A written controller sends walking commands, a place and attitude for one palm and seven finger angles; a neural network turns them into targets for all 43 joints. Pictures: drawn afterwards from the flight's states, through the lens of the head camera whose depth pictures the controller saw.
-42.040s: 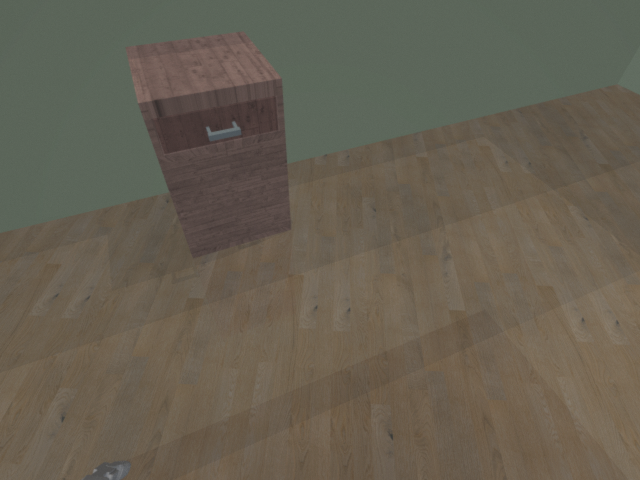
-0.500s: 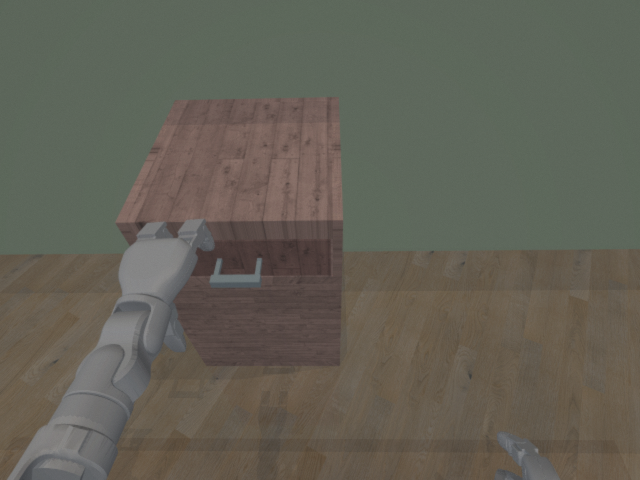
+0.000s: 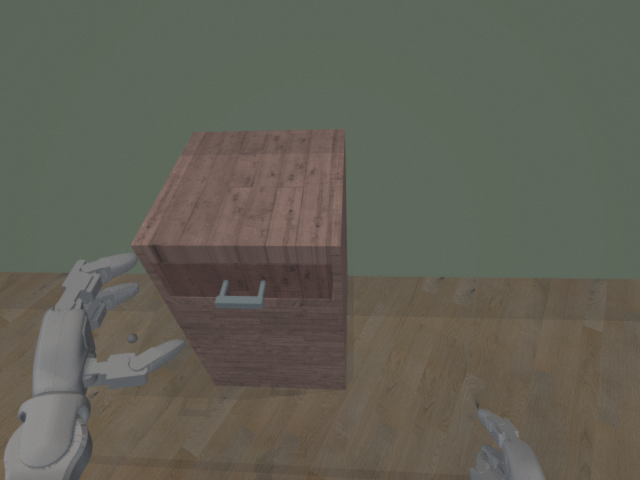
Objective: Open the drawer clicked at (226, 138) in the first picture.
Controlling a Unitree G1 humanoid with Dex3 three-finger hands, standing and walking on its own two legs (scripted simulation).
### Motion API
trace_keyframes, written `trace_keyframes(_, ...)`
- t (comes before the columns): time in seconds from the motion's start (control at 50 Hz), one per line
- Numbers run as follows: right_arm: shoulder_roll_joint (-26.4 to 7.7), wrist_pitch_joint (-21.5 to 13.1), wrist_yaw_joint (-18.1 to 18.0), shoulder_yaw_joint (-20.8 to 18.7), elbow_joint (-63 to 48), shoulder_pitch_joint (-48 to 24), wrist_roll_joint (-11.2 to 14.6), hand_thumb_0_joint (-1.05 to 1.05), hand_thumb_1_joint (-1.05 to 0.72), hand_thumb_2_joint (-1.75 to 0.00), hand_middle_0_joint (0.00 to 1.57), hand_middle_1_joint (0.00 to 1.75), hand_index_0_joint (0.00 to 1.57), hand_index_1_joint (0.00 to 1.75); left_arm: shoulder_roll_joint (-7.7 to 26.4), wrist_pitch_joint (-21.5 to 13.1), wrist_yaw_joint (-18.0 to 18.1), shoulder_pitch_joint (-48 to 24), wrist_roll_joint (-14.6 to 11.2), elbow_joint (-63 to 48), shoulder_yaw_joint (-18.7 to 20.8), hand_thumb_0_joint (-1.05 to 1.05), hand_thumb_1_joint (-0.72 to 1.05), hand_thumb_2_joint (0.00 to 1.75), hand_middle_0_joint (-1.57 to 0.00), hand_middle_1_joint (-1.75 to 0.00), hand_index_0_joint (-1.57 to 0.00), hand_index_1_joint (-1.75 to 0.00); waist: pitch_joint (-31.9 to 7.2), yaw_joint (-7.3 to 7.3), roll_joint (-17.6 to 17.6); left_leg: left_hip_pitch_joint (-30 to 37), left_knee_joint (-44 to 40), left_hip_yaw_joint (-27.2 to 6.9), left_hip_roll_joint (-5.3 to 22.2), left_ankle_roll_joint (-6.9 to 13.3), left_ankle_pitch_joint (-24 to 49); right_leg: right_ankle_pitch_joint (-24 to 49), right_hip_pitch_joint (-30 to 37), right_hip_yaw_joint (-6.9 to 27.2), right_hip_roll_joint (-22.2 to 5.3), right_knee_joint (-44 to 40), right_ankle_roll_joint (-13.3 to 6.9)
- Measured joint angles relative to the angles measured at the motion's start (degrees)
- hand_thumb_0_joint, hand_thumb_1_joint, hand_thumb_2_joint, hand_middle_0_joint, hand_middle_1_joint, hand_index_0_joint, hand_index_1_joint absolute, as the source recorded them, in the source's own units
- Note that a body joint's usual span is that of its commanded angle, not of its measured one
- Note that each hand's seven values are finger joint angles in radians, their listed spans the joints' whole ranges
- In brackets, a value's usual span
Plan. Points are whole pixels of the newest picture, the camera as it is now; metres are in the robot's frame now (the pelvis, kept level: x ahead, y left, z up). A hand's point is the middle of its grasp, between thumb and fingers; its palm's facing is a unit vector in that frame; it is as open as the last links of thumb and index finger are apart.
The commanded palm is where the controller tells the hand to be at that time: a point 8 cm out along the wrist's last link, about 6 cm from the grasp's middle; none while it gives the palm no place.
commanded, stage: draw the hand back to the body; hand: left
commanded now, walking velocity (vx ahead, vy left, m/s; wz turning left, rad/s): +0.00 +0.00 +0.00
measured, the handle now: (241, 294) +0.52 +0.24 -0.21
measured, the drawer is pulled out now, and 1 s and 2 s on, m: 0.00 0.00 0.00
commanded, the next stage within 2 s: step back with the hand held close in 0.52 s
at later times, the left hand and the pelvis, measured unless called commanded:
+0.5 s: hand (90, 380) +0.17 +0.23 +0.14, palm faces +0.39 -0.83 -0.39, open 7.7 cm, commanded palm +0.13 +0.27 +0.17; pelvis +0.00 -0.01 +0.00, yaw +1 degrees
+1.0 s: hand (70, 391) +0.17 +0.25 +0.13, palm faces +0.27 -0.84 -0.46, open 7.4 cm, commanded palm +0.10 +0.30 +0.17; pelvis -0.03 +0.02 -0.01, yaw -1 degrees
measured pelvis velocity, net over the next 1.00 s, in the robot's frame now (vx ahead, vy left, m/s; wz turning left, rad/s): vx -0.03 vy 0.02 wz -0.01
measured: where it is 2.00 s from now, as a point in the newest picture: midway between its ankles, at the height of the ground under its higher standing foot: outside the picture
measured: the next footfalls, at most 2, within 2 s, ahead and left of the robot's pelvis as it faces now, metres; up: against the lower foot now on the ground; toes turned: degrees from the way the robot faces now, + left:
left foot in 1.78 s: -0.05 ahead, +0.13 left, +0.00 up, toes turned -1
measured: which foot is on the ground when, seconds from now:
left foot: down 0.00-1.00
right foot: down 0.00-1.00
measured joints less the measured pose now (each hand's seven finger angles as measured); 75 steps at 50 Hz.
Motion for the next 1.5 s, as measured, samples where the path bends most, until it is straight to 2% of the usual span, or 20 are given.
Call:
trace_keyframes(0.14, -0.9, -1.4, -0.37, -1.98, 1.5, 0.36, -0.29, 0.01, -0.91, -0.9, 0.2, 0.3, 0.2, 0.3, 0.84, -1.1, 0.12, 8.81, -0.15, -8.27, 2.33, 0.0, 0.28, 0.64, -0.25, -0.7, -0.25, -0.69, -0.72, 0.58, 0.39, 0.48, 0.16, -0.5, 0.5, -0.48, -0.38, -0.12, 0.92, -0.45, 0.53, -0.59, -0.49)
trace_keyframes(0.28, -0.14, -2.5, -0.73, -2.96, 1.21, -0.36, -0.1, 0.01, -0.91, -0.9, 0.2, 0.3, 0.2, 0.3, 1.51, -2.7, 0.44, 15.0, -0.37, -14.22, 4.99, 0.01, 0.53, 0.74, -0.23, -0.54, -0.23, -0.53, -1.79, 0.93, 0.81, 0.39, 0.94, -0.59, 0.88, -0.75, -0.88, -0.37, 1.03, -0.54, 0.91, -0.25, -0.76)
trace_keyframes(0.4, 0.45, -2.92, -1.2, -2.9, 1.27, -1.21, -0.2, 0.01, -0.91, -0.9, 0.2, 0.3, 0.2, 0.3, 0.17, -3.2, 0.45, 13.53, -0.2, -11.74, 4.33, 0.01, 0.72, 0.83, -0.22, -0.41, -0.22, -0.41, -1.2, 1.31, 1.22, 0.14, 1.46, -1.01, 0.73, -0.66, -0.77, -0.38, 0.99, -1.0, 0.77, 0.14, -0.7)
trace_keyframes(0.52, 1.12, -3.39, -1.13, -2.31, 1.51, -0.69, -0.41, 0.01, -0.91, -0.9, 0.2, 0.3, 0.2, 0.3, -0.19, -2.52, 0.71, 12.83, -0.09, -11.04, 3.72, 0.01, 0.84, 0.87, -0.21, -0.34, -0.21, -0.33, -1.13, 1.36, 0.75, 0.29, 1.36, -0.82, 0.49, -0.52, -0.66, -0.51, 0.83, -0.85, 0.51, 0.6, -0.53)
trace_keyframes(0.66, 1.34, -3.42, -0.94, -2.05, 1.54, 0.05, -0.39, 0.01, -0.91, -0.9, 0.2, 0.3, 0.2, 0.3, 0.47, -3.0, 0.96, 12.57, 0.37, -12.3, 4.51, 0.02, 0.88, 0.89, -0.21, -0.31, -0.21, -0.31, -1.23, 0.86, 0.44, 0.04, 1.91, -0.65, 0.31, -0.17, -0.97, -0.57, 0.79, -0.7, 0.32, 0.67, -0.16)
trace_keyframes(0.76, 0.77, -1.3, -0.46, -2.25, -0.66, -0.9, -1.07, 0.01, -0.91, -0.9, 0.2, 0.3, 0.2, 0.3, 1.31, -5.64, 2.69, 13.21, 2.05, -13.5, 8.2, 0.02, 0.89, 0.9, -0.21, -0.31, -0.21, -0.3, -0.34, -1.03, 0.67, -4.81, 4.6, -0.52, 0.77, 0.18, -1.39, 0.5, -3.04, -0.62, 0.74, 0.92, 0.16)
trace_keyframes(0.86, 0.35, 0.39, 0.0, -3.31, -1.77, -0.74, -0.76, 0.01, -0.91, -0.9, 0.2, 0.3, 0.2, 0.3, 0.54, -5.0, 3.2, 16.49, 2.34, -14.92, 6.81, 0.02, 0.89, 0.9, -0.21, -0.3, -0.21, -0.3, 0.65, -2.5, -0.57, -7.78, 5.36, 0.56, 0.17, 0.91, -0.98, 0.53, -6.83, 0.3, 0.05, 2.95, 1.04)
trace_keyframes(0.92, 0.68, 0.63, -0.17, -3.62, -1.96, -0.24, -0.53, 0.01, -0.91, -0.9, 0.2, 0.3, 0.2, 0.3, 1.45, -4.45, 3.11, 18.5, 2.15, -17.12, 6.12, 0.02, 0.89, 0.9, -0.21, -0.3, -0.21, -0.3, 1.13, -3.0, -2.27, -8.87, 5.67, 1.03, -0.34, 1.34, -0.61, 0.33, -8.54, 0.68, -0.49, 4.45, 1.5)
trace_keyframes(1.04, 1.8, 0.25, -0.44, -3.26, -2.22, 0.15, -0.21, 0.01, -0.91, -0.9, 0.2, 0.3, 0.2, 0.3, 5.68, -5.08, 3.41, 20.04, 1.67, -22.8, 8.42, 0.02, 0.89, 0.9, -0.21, -0.3, -0.21, -0.3, 0.66, -3.15, -5.33, -10.68, 6.77, 1.44, -1.11, 2.03, 0.08, 0.26, -11.02, 0.91, -1.3, 7.05, 2.19)
trace_keyframes(1.1, 2.26, -0.37, -0.42, -2.88, -2.41, -0.35, -0.39, 0.01, -0.91, -0.9, 0.2, 0.3, 0.2, 0.3, 6.6, -6.1, 3.8, 19.93, 1.67, -23.91, 10.03, 0.02, 0.89, 0.9, -0.21, -0.3, -0.21, -0.3, -0.23, -3.15, -5.76, -11.72, 7.5, 1.65, -1.34, 2.37, 0.44, 0.45, -12.26, 1.04, -1.56, 8.19, 2.47)
trace_keyframes(1.2, 2.55, -1.79, -0.63, -2.25, -3.01, -1.13, -1.39, 0.01, -0.91, -0.9, 0.2, 0.3, 0.2, 0.3, 4.97, -6.78, 4.74, 19.48, 2.58, -22.74, 10.54, 0.02, 0.89, 0.9, -0.21, -0.3, -0.21, -0.3, -1.11, -3.06, -4.75, -14.09, 9.44, 1.6, -1.39, 2.78, 0.92, 1.02, -14.43, 0.84, -1.66, 9.87, 2.73)
trace_keyframes(1.36, 2.2, -3.06, -1.14, -2.01, -1.71, 0.61, -2.9, 0.01, -0.9, -0.9, 0.2, 0.3, 0.2, 0.3, 0.54, -5.63, 5.99, 19.27, 3.97, -21.47, 7.97, 0.02, 0.89, 0.9, -0.21, -0.3, -0.21, -0.3, -1.14, -1.97, -2.61, -18.16, 13.29, 0.41, -0.44, 2.3, -0.04, 2.39, -16.8, -0.39, -0.7, 10.47, 2.27)
trace_keyframes(1.42, 2.17, -3.43, -1.48, -1.88, -0.48, 1.71, -3.19, 0.01, -0.9, -0.9, 0.2, 0.3, 0.2, 0.3, 0.55, -5.73, 6.59, 18.76, 4.02, -22.97, 7.61, 0.02, 0.89, 0.9, -0.21, -0.3, -0.21, -0.3, -0.83, -1.91, -2.9, -18.65, 12.91, 0.04, -0.21, 2.11, 1.27, 2.67, -17.22, -0.35, -0.19, 10.27, 2.05)
trace_keyframes(1.5, 2.59, -4.22, -1.54, -1.82, 0.45, 2.54, -2.73, 0.01, -0.9, -0.9, 0.2, 0.3, 0.2, 0.3, 2.55, -6.92, 6.85, 17.73, 3.86, -24.24, 9.14, 0.02, 0.89, 0.9, -0.21, -0.3, -0.21, -0.3, -0.12, -2.74, -3.93, -18.88, 12.63, -0.18, -0.44, 2.02, 2.79, 2.75, -18.12, 0.69, 0.4, 11.75, 2.35)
